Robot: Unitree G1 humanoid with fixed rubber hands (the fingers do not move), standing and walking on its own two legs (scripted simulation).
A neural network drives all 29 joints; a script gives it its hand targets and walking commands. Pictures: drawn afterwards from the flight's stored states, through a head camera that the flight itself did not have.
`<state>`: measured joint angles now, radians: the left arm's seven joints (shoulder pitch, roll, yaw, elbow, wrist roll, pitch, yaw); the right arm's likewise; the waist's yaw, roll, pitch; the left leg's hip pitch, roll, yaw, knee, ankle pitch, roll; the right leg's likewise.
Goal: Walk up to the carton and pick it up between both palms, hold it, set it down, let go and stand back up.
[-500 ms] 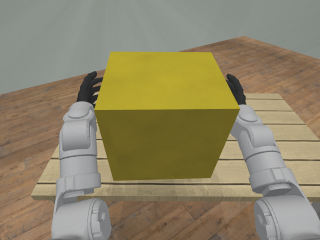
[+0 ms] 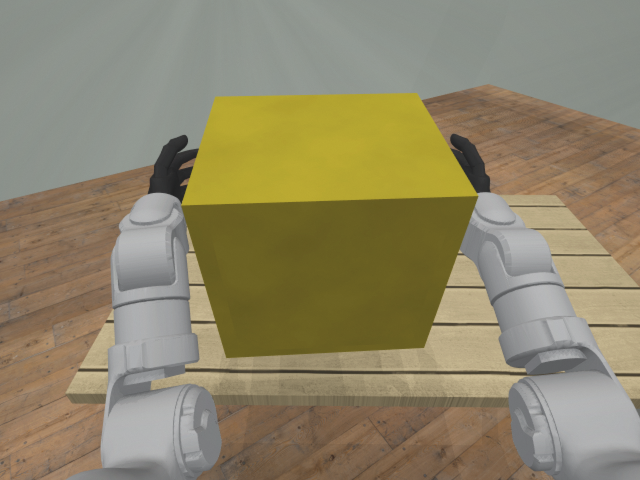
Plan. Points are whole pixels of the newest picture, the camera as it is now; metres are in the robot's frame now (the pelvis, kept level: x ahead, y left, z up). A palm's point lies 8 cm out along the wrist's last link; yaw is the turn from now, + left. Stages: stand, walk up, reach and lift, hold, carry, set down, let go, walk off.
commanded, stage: hold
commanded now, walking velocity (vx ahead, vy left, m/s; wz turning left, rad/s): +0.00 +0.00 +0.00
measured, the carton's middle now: (322, 225) +0.39 +0.00 +0.18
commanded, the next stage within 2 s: none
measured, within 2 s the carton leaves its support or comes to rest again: neither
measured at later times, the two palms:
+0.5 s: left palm (168, 200) +0.36 +0.18 +0.24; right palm (469, 196) +0.36 -0.18 +0.23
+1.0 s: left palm (167, 196) +0.36 +0.18 +0.24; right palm (470, 193) +0.36 -0.18 +0.23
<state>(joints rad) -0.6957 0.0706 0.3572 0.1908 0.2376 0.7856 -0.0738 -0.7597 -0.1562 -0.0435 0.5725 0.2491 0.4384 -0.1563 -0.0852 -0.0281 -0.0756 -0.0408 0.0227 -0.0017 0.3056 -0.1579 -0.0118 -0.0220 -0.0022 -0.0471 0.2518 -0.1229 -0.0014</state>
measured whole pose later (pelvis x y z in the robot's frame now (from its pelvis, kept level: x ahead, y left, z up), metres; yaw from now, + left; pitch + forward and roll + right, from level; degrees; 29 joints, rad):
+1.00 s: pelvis +0.00 +0.00 +0.00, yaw +0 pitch -6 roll -1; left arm -0.70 0.08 0.36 0.19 0.23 0.80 -0.08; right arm -0.77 -0.16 -0.04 0.55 0.26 0.49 -0.17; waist -0.09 -0.02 -0.10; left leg -0.05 0.02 -0.01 0.31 -0.16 -0.01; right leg -0.03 0.00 -0.03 0.25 -0.13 0.00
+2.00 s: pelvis +0.00 +0.00 +0.00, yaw +1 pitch -6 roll -1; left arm -0.71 0.08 0.36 0.22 0.24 0.78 -0.08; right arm -0.76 -0.16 -0.04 0.56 0.26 0.48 -0.17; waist -0.09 -0.02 -0.10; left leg -0.05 0.02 -0.02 0.31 -0.16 -0.01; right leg -0.02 0.01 -0.02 0.25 -0.13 0.00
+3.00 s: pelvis +0.01 +0.00 +0.00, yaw +1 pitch -5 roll -1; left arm -0.70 0.08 0.35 0.22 0.23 0.78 -0.08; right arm -0.76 -0.16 -0.04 0.56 0.26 0.48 -0.17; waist -0.10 -0.02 -0.11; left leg -0.05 0.01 -0.03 0.31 -0.17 -0.01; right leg -0.02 0.01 -0.02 0.24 -0.13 0.00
